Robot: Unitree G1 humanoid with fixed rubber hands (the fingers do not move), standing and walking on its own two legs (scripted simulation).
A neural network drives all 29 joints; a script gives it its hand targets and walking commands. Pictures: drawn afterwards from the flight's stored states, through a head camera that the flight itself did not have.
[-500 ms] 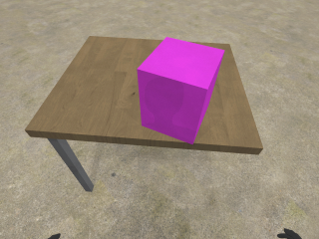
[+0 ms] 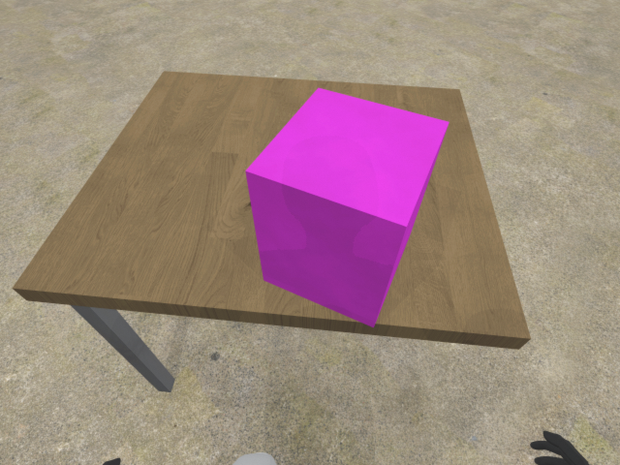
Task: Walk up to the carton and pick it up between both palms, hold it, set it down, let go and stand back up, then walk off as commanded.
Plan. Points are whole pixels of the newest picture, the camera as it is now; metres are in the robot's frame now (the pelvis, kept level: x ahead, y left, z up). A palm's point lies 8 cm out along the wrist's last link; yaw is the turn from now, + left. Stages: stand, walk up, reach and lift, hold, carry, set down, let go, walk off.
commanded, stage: walk up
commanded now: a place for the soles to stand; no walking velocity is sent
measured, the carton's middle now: (346, 209) +0.46 -0.03 +0.04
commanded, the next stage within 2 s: reach and lift in 1.00 s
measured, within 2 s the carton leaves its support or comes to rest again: neither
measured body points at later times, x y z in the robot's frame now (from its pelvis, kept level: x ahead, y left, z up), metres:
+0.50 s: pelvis +0.00 +0.00 +0.01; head +0.02 +0.02 +0.46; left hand +0.12 +0.31 -0.10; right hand +0.13 -0.31 -0.08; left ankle +0.07 +0.13 -0.72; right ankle -0.03 -0.13 -0.72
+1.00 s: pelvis +0.00 +0.00 +0.01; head +0.02 +0.01 +0.46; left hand +0.11 +0.31 -0.10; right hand +0.13 -0.31 -0.08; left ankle +0.07 +0.13 -0.72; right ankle -0.03 -0.13 -0.72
